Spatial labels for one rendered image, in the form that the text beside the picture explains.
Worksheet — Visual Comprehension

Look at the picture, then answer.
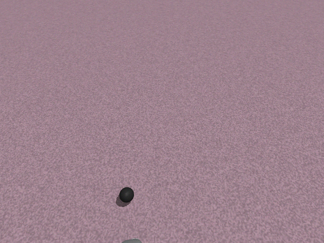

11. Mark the ball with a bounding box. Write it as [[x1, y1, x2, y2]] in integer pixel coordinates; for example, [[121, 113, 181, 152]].
[[119, 187, 134, 203]]

